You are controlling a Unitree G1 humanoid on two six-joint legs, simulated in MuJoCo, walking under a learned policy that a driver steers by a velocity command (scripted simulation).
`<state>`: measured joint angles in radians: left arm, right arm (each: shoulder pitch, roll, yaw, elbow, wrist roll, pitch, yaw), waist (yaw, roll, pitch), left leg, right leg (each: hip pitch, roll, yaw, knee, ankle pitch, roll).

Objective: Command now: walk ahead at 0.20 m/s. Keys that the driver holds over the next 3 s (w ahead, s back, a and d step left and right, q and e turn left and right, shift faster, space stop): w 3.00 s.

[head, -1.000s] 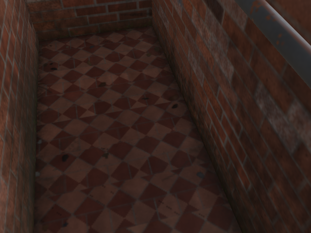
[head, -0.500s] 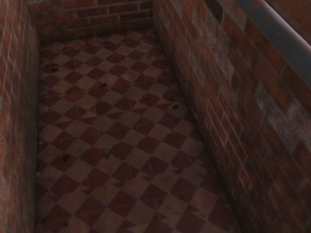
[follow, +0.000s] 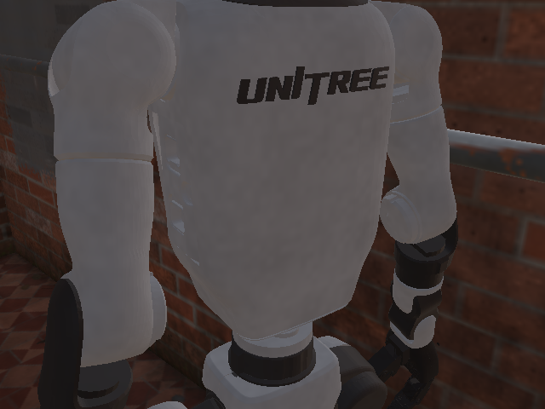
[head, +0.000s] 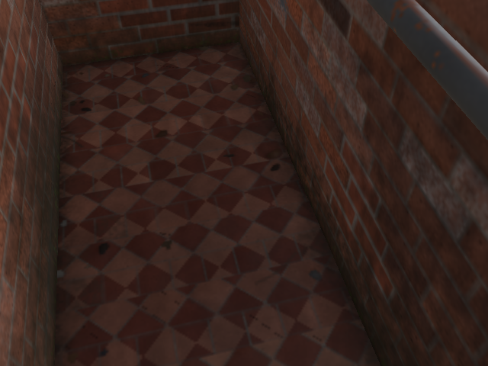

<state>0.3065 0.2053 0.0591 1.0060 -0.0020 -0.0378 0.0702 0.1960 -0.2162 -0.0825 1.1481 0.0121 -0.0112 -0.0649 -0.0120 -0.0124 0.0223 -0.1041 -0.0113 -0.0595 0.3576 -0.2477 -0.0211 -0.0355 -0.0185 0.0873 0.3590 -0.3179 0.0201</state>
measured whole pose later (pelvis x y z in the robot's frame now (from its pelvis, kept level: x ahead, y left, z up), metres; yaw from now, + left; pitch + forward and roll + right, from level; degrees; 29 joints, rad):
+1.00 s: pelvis -0.01 +0.00 +0.00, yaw +0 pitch -1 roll +1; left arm 0.31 0.20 0.06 1.01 0.00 -0.04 0.07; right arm 0.20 -0.21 -0.08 1.15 0.01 -0.01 -0.06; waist -0.01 -0.01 0.03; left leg -0.11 -0.01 -0.07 0.36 -0.24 -0.02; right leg -0.04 -0.01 0.09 0.36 -0.31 0.02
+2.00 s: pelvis -0.01 +0.00 +0.00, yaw +0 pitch -1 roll +1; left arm 0.32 0.20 0.06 1.00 0.00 -0.04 0.08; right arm 0.20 -0.21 -0.08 1.14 0.01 -0.02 -0.06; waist -0.02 -0.01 0.03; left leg -0.11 -0.01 -0.07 0.35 -0.23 -0.03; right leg -0.04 -0.01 0.10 0.36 -0.30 0.02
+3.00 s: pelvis -0.01 +0.00 +0.00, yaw +0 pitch -1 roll +1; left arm 0.32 0.20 0.05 1.00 0.00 -0.04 0.07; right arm 0.20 -0.21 -0.08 1.14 0.01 -0.02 -0.06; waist -0.02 -0.01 0.03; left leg -0.11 -0.01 -0.08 0.36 -0.23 -0.03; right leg -0.04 -0.01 0.10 0.36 -0.30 0.02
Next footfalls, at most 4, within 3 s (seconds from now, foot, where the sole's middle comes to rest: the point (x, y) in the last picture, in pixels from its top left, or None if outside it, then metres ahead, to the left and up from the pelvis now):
none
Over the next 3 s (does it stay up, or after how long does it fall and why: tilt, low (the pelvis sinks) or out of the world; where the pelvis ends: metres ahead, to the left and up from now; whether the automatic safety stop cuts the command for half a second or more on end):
stays up -0.01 0.00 0.00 its command is cut before an obstacle from the start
